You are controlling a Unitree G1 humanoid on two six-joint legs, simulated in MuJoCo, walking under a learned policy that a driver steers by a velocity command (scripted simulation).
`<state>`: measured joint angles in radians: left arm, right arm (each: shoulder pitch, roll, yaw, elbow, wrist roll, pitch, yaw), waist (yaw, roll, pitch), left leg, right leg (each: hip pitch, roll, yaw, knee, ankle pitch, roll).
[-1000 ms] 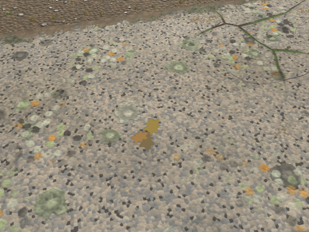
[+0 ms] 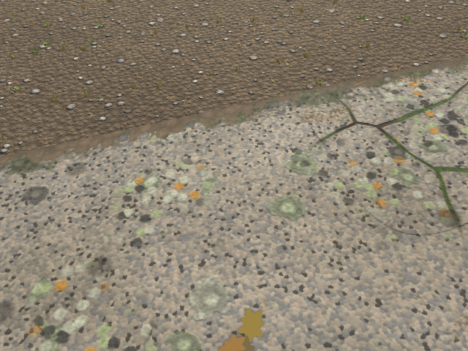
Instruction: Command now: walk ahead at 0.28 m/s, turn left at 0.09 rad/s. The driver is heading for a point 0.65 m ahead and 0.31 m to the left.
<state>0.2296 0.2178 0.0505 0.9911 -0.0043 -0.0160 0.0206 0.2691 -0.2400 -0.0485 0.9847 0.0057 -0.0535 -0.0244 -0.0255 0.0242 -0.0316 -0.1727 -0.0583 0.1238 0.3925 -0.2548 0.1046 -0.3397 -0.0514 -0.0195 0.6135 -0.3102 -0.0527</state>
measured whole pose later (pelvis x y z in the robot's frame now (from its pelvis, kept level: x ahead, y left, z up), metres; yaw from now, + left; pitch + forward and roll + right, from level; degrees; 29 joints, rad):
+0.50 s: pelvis +0.19 -0.05 +0.00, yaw +14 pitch +1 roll -1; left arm 0.37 0.20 0.04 0.99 0.02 -0.11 0.02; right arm 0.09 -0.25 -0.07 0.82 0.03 -0.04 0.04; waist 0.08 0.04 0.01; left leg -0.73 0.11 -0.02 0.85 -0.01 0.04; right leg 0.07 0.00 -0.23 0.20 -0.29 -0.01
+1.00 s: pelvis +0.40 +0.06 +0.00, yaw +31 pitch +3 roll -1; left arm 0.04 0.29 0.06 0.69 0.02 -0.06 0.04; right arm 0.23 -0.29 -0.09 0.75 0.02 -0.02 -0.01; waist -0.05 -0.03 0.06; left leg -0.29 -0.12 -0.09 0.42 -0.17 0.09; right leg -0.69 -0.07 0.11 0.86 -0.18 0.08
